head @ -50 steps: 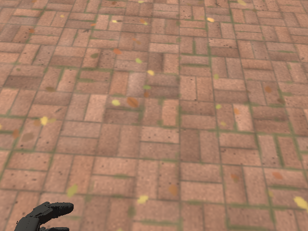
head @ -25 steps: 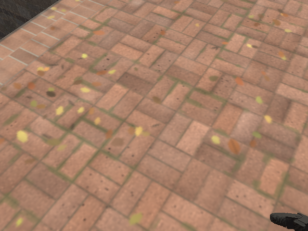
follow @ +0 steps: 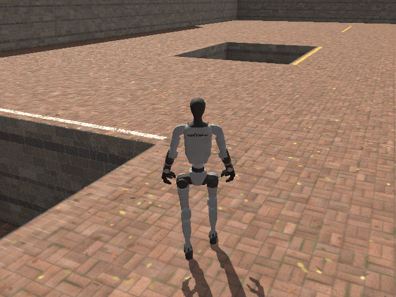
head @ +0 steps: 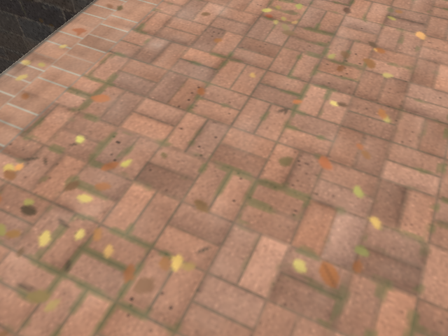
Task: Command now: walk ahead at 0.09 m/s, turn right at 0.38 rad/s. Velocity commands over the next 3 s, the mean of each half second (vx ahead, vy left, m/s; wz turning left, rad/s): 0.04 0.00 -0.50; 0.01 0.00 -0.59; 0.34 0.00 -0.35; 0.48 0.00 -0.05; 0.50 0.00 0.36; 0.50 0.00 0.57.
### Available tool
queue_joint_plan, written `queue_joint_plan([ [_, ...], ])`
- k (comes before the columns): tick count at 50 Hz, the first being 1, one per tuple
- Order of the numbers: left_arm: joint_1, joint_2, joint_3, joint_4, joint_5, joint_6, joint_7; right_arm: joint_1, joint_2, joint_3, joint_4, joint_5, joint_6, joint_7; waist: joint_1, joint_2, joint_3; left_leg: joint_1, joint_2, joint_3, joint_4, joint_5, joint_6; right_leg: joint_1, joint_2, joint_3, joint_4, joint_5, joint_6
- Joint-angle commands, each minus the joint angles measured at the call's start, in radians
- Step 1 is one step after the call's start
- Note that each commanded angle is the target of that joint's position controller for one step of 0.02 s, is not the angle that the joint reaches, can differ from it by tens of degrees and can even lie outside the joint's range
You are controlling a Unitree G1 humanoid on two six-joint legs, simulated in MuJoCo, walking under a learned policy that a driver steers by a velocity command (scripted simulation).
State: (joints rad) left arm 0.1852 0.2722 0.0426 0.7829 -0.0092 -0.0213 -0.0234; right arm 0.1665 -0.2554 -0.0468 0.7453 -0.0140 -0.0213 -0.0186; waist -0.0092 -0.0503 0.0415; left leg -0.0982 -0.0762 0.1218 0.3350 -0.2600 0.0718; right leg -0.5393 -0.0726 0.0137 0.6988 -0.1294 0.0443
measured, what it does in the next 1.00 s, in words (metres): steps on the spot, turning right: right foot, then left foot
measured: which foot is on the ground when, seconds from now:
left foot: down 0.00-0.10, up 0.12-0.48, down 0.50-0.94, up 0.96-1.00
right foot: up 0.00-0.06, down 0.08-0.50, up 0.52-0.92, down 0.94-1.00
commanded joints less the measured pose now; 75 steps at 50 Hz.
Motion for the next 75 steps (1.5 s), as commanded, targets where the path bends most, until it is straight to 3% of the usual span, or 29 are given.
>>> queue_joint_plan([
  [1, -0.038, 0.108, 0.036, -0.104, 0.001, -0.007, -0.018, -0.001, -0.170, -0.052, -0.039, 0.019, 0.020, -0.018, -0.013, 0.130, -0.062, 0.098, 0.351, -0.110, 0.064, 0.698, 0.134, -0.021, 0.010, -0.027, -0.024, -0.111, -0.031],
  [4, 0.097, 0.165, 0.066, -0.092, 0.004, -0.016, -0.015, 0.011, -0.164, -0.055, -0.039, 0.031, 0.029, -0.035, 0.056, 0.054, -0.143, 0.020, 0.246, -0.028, 0.364, 0.711, 0.019, 0.253, 0.052, -0.008, -0.250, 0.241, -0.118],
  [5, 0.157, 0.290, 0.098, -0.102, 0.017, -0.017, 0.005, 0.016, -0.131, -0.042, -0.080, -0.009, 0.015, -0.031, 0.051, -0.157, -0.223, -0.229, 0.113, 0.015, 0.650, 0.291, -0.068, 0.494, -0.148, 0.284, -0.224, 0.760, -0.246],
  [6, 0.176, 0.280, 0.091, -0.113, 0.031, -0.010, 0.014, -0.008, -0.099, -0.029, -0.103, -0.025, 0.008, -0.017, 0.059, -0.253, -0.338, -0.480, -0.056, -0.105, 0.904, -0.418, -0.117, 0.672, -0.317, 0.582, -0.276, 0.862, -0.461],
  [7, 0.139, 0.227, 0.075, -0.133, 0.023, -0.009, 0.013, -0.003, -0.137, -0.036, -0.081, 0.000, 0.005, -0.001, 0.073, -0.106, -0.360, -0.494, 0.017, -0.242, 0.978, -0.419, -0.106, 0.636, -0.298, 0.518, -0.292, 0.718, -0.437],
  [9, 0.021, 0.175, 0.065, -0.155, -0.006, 0.001, 0.020, -0.046, -0.133, -0.041, -0.075, 0.018, 0.018, -0.006, 0.030, 0.025, -0.191, -0.548, 0.072, -0.220, 0.892, -0.298, -0.109, 0.479, -0.191, 0.356, -0.314, 0.463, -0.328],
  [17, -0.020, 0.207, 0.083, -0.187, -0.001, 0.045, 0.061, -0.038, -0.102, -0.036, -0.063, 0.016, 0.027, -0.021, 0.017, -0.087, -0.189, -0.346, 0.043, -0.202, 0.490, -0.095, -0.167, 0.314, -0.082, 0.329, -0.343, 0.206, -0.265],
  [24, -0.070, 0.191, 0.080, -0.213, -0.014, 0.070, 0.059, 0.029, -0.123, -0.054, -0.048, 0.023, -0.009, 0.006, -0.014, -0.127, -0.157, -0.159, 0.032, -0.186, 0.094, 0.044, -0.111, 0.276, -0.033, 0.447, -0.275, 0.060, -0.202],
  [25, -0.048, 0.163, 0.072, -0.215, -0.013, 0.072, 0.061, 0.055, -0.165, -0.067, -0.044, 0.013, -0.011, 0.004, -0.011, -0.074, -0.162, -0.065, 0.125, -0.249, 0.024, 0.092, -0.076, 0.209, 0.014, 0.412, -0.206, -0.054, -0.154],
  [26, -0.010, 0.106, 0.057, -0.223, -0.004, 0.070, 0.058, 0.035, -0.251, -0.083, -0.059, -0.007, -0.003, -0.004, 0.035, 0.176, -0.147, 0.007, 0.349, -0.481, -0.036, 0.180, 0.027, 0.050, 0.143, 0.246, 0.010, -0.320, -0.091],
  [27, -0.020, 0.161, 0.075, -0.247, -0.002, 0.056, 0.055, 0.021, -0.261, -0.085, -0.063, -0.044, -0.002, 0.001, 0.033, 0.353, -0.107, -0.079, 0.485, -0.671, -0.073, 0.291, 0.181, -0.061, 0.199, 0.141, 0.237, -0.517, -0.045],
  [29, 0.031, 0.234, 0.106, -0.192, -0.005, 0.058, 0.052, -0.074, -0.159, -0.058, -0.099, -0.022, -0.007, -0.007, 0.057, 0.195, -0.078, -0.102, 0.401, -0.489, -0.036, 0.285, 0.149, -0.060, 0.138, 0.155, 0.457, -0.398, -0.006],
  [31, 0.048, 0.183, 0.097, -0.169, -0.005, 0.077, 0.057, -0.089, -0.136, -0.048, -0.105, 0.007, -0.003, -0.017, 0.044, 0.175, -0.060, -0.061, 0.333, -0.366, -0.012, 0.308, 0.110, -0.103, 0.128, 0.133, 0.540, -0.308, 0.031],
  [37, -0.075, 0.114, 0.064, -0.243, -0.015, 0.076, 0.039, 0.017, -0.182, -0.064, -0.084, -0.001, 0.024, -0.035, -0.039, 0.224, -0.099, 0.096, 0.354, -0.251, -0.002, 0.421, 0.150, -0.090, 0.061, 0.035, 0.305, -0.276, 0.074],
  [45, 0.001, 0.120, 0.072, -0.244, -0.014, 0.092, 0.006, -0.041, -0.230, -0.086, -0.079, 0.043, 0.025, -0.005, 0.012, 0.232, -0.111, -0.005, 0.383, -0.135, 0.095, 0.419, 0.094, 0.237, 0.070, -0.090, -0.163, -0.138, -0.027],
  [46, 0.044, 0.132, 0.081, -0.227, -0.012, 0.091, 0.009, -0.018, -0.206, -0.080, -0.065, 0.049, 0.022, -0.003, 0.029, 0.197, -0.120, -0.057, 0.355, -0.094, 0.166, 0.348, 0.043, 0.340, 0.092, -0.086, -0.272, -0.038, -0.061],
  [47, 0.086, 0.194, 0.101, -0.222, -0.012, 0.088, 0.019, 0.032, -0.161, -0.069, -0.049, 0.029, 0.019, 0.002, 0.027, 0.041, -0.139, -0.212, 0.288, -0.008, 0.343, 0.159, -0.044, 0.511, 0.015, 0.056, -0.326, 0.203, -0.110],
  [48, 0.112, 0.307, 0.120, -0.246, -0.008, 0.079, 0.037, 0.010, -0.087, -0.039, -0.101, -0.036, 0.018, 0.007, 0.006, -0.282, -0.146, -0.540, 0.144, 0.033, 0.654, -0.414, -0.144, 0.655, -0.251, 0.436, -0.297, 0.502, -0.266],
  [49, 0.165, 0.283, 0.113, -0.242, 0.020, 0.049, 0.022, -0.080, -0.142, -0.055, -0.130, -0.012, 0.009, 0.001, 0.100, -0.192, -0.216, -0.612, 0.096, -0.143, 0.809, -0.434, -0.140, 0.587, -0.317, 0.553, -0.366, 0.210, -0.415],
  [50, 0.151, 0.246, 0.100, -0.224, 0.015, 0.024, 0.016, -0.110, -0.174, -0.066, -0.136, 0.019, 0.003, 0.004, 0.085, -0.125, -0.152, -0.658, 0.125, -0.181, 0.834, -0.337, -0.116, 0.563, -0.259, 0.506, -0.422, -0.109, -0.377],
  [52, 0.086, 0.186, 0.076, -0.217, -0.011, 0.009, 0.025, -0.119, -0.197, -0.079, -0.118, 0.022, -0.008, 0.007, 0.055, -0.089, -0.048, -0.689, 0.156, -0.190, 0.758, -0.160, -0.090, 0.492, -0.184, 0.456, -0.485, -0.431, -0.293],
  [60, 0.118, 0.185, 0.062, -0.183, 0.002, -0.025, 0.046, -0.135, -0.116, -0.047, -0.084, 0.018, -0.063, 0.036, 0.060, -0.099, -0.034, -0.490, 0.106, -0.154, 0.353, 0.156, -0.130, 0.422, -0.094, 0.291, -0.513, -0.185, -0.249],
  [66, 0.172, 0.205, 0.064, -0.137, -0.010, -0.028, 0.028, -0.182, -0.138, -0.037, -0.110, 0.036, -0.083, 0.055, 0.089, -0.079, 0.019, -0.406, 0.106, -0.152, 0.216, 0.113, -0.092, 0.389, -0.143, 0.347, -0.484, -0.224, -0.265],
  [70, 0.163, 0.170, 0.049, -0.125, -0.007, -0.019, 0.024, -0.040, -0.161, -0.047, -0.071, 0.032, -0.097, 0.051, 0.006, -0.072, -0.021, -0.164, 0.079, -0.113, 0.120, 0.108, -0.036, 0.356, -0.104, 0.332, -0.365, -0.085, -0.223],
  [71, 0.149, 0.133, 0.035, -0.131, 0.000, -0.021, 0.025, 0.072, -0.193, -0.059, -0.050, 0.026, -0.100, 0.043, -0.051, -0.039, -0.085, 0.001, 0.133, -0.180, 0.111, 0.093, 0.001, 0.289, -0.050, 0.279, -0.212, -0.009, -0.185],
  [72, 0.163, 0.072, 0.016, -0.165, -0.001, -0.031, 0.030, 0.187, -0.287, -0.080, -0.034, 0.009, -0.102, 0.038, -0.074, 0.171, -0.189, 0.251, 0.316, -0.466, 0.051, -0.029, 0.102, 0.065, 0.078, 0.135, 0.112, -0.092, -0.113],
  [73, 0.174, 0.094, 0.019, -0.186, -0.011, -0.046, 0.040, 0.277, -0.301, -0.088, -0.001, 0.013, -0.096, 0.051, -0.088, 0.348, -0.224, 0.347, 0.444, -0.814, -0.081, -0.252, 0.206, -0.151, 0.146, 0.114, 0.374, -0.441, -0.066],
  [74, 0.148, 0.165, 0.038, -0.176, -0.027, -0.052, 0.038, 0.240, -0.223, -0.062, -0.001, 0.028, -0.096, 0.054, -0.078, 0.244, -0.123, 0.295, 0.444, -0.796, -0.100, -0.361, 0.196, -0.255, 0.095, 0.157, 0.482, -0.409, -0.071],
  [75, 0.113, 0.169, 0.039, -0.172, -0.027, -0.055, 0.031, 0.191, -0.187, -0.050, -0.012, 0.026, -0.090, 0.050, -0.061, 0.196, -0.050, 0.225, 0.408, -0.681, -0.103, -0.308, 0.168, -0.282, 0.048, 0.128, 0.501, -0.323, -0.078],
])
